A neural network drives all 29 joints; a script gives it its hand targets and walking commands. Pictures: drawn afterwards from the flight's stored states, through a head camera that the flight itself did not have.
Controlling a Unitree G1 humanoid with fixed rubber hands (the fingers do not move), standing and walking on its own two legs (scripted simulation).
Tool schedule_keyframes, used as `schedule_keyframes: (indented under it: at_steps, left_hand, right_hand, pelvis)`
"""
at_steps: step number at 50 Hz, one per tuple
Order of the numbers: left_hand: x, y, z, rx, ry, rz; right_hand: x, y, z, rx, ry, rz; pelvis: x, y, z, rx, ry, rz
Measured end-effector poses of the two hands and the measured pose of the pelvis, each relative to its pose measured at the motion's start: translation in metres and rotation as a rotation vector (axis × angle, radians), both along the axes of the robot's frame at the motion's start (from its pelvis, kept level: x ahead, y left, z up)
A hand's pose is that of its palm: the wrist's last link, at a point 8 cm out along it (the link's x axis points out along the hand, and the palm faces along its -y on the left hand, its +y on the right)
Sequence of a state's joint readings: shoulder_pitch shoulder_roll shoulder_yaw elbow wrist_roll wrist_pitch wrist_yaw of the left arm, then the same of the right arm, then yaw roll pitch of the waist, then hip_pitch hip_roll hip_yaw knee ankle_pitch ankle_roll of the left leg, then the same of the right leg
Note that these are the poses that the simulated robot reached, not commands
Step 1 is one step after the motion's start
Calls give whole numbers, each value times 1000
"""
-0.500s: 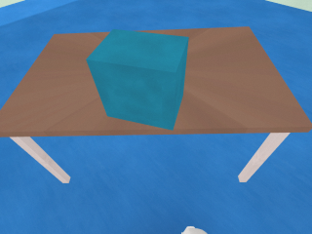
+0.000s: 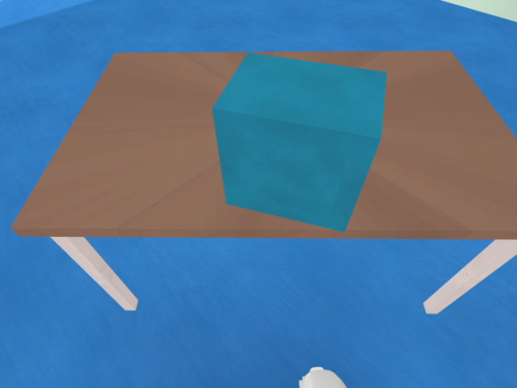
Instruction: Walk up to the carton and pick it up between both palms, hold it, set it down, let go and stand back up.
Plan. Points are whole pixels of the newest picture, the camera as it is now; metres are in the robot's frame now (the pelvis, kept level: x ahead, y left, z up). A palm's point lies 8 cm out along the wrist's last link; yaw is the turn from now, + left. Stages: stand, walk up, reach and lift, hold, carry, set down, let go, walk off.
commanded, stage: walk up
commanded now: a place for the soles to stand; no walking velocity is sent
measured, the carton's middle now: (297, 145) +0.57 -0.08 +0.02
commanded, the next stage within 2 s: none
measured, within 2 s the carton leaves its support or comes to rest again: neither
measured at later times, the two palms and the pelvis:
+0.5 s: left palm out of the picture +0.13 +0.32 -0.07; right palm out of the picture +0.09 -0.32 -0.10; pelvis +0.01 +0.00 +0.00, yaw -2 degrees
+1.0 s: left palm out of the picture +0.14 +0.32 -0.07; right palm out of the picture +0.07 -0.34 -0.09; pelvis +0.01 +0.00 +0.00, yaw -3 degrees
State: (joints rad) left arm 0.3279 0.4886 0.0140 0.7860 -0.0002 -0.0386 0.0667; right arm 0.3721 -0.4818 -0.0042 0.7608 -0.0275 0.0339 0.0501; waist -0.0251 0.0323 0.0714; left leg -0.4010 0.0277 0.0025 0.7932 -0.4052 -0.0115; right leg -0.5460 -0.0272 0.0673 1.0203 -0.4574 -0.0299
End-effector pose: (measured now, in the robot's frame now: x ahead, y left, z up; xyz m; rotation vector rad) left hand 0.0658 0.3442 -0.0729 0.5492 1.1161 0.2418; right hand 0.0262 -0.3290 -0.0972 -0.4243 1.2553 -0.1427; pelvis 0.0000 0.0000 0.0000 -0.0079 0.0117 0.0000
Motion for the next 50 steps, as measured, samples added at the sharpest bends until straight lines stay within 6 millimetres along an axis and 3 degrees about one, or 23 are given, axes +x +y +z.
schedule_keyframes:
  at_steps: [7, 12, 17, 34, 47, 50]
  left_hand:
    - [37, -11, -12, -58, -31, -29]
    - [45, -22, -8, -61, -51, -49]
    - [54, -15, 2, -51, -96, -67]
    - [61, -20, 2, -87, -136, -85]
    - [61, -21, 1, -98, -131, -85]
    - [69, -29, 2, -113, -118, -94]
  right_hand:
    - [23, 0, 7, -37, -36, -2]
    - [54, 2, 0, -12, -137, -13]
    - [73, 12, -1, 6, -221, -6]
    - [48, 5, -2, -13, -166, -55]
    - [54, 4, -1, -15, -180, -58]
    - [43, -6, 3, -25, -178, -61]
  pelvis:
    - [14, 2, 0, 8, 19, -12]
    - [15, -3, -2, 9, -11, -31]
    - [9, 5, -2, 9, -21, -36]
    - [4, 5, 0, 7, -28, -43]
    - [5, 5, 0, 8, -26, -43]
    - [11, -2, 2, 3, -17, -52]
